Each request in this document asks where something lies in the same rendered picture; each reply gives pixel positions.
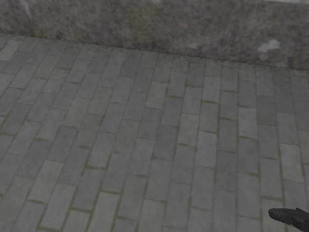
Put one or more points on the robot right hand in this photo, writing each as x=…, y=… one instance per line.
x=295, y=217

